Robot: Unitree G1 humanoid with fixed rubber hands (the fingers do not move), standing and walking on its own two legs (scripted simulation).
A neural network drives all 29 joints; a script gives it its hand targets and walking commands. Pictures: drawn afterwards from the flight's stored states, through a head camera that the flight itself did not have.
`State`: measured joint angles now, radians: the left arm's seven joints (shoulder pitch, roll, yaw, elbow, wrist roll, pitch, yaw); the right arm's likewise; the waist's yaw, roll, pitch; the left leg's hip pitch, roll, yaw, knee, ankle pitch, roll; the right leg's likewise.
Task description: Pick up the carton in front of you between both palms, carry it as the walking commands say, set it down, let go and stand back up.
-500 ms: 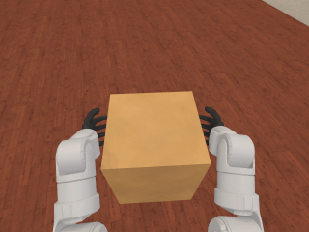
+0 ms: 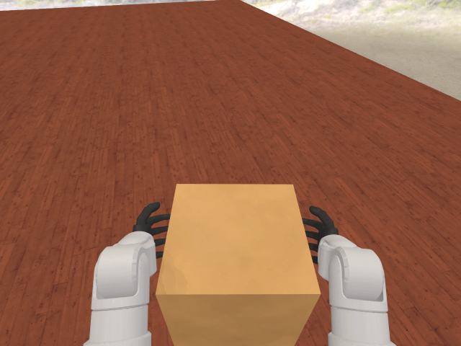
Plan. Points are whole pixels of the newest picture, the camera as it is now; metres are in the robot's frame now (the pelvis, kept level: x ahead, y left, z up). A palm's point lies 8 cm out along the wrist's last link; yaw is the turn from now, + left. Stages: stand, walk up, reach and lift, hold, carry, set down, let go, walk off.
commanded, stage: carry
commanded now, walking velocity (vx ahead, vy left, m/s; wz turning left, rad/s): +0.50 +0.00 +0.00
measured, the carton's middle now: (234, 271) +0.27 -0.01 +0.02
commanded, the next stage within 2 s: none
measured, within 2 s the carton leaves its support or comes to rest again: neither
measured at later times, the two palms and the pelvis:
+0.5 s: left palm (149, 145) +0.56 +0.19 +0.10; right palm (271, 143) +0.55 -0.11 +0.11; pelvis +0.29 +0.04 +0.01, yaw -2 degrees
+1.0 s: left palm (182, 100) +0.88 +0.15 +0.08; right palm (270, 101) +0.88 -0.15 +0.07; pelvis +0.61 -0.01 +0.01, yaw +1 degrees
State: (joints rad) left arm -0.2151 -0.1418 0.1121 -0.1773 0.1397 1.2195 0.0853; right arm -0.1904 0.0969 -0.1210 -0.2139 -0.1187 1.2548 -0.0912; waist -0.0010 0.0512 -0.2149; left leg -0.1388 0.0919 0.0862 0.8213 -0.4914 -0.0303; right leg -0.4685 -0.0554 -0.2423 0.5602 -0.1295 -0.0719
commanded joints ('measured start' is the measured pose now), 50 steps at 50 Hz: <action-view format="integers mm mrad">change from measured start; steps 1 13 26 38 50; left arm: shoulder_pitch -428 -455 -486 -391 -422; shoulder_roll -902 -928 -901 -891 -992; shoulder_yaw -644 -736 -711 -722 -715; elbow -28 -236 -143 -207 -166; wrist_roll -409 -481 -452 -413 -449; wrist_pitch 9 -33 28 10 -44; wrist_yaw -252 -265 -254 -226 -267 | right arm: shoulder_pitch -580 -490 -510 -442 -522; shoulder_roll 945 982 945 914 1007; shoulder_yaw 716 745 694 710 761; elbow -69 -207 -131 -193 -174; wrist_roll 440 417 423 431 437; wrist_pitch -9 -73 -23 -32 -72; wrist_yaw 271 240 260 266 272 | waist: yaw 22 21 -19 -18 19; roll -245 -164 23 85 -107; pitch -186 -111 -191 -74 -214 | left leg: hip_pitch -607 -429 280 257 -552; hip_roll -8 15 304 166 42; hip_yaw -73 63 -343 53 -90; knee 437 -237 -559 -638 418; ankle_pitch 18 424 396 609 129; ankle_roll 44 17 196 144 54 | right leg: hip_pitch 632 458 -294 -160 637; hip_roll -354 -220 -80 -28 -313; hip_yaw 633 166 229 65 457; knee -309 -419 634 1 -280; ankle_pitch -51 -30 -269 114 182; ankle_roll -132 -49 63 80 -82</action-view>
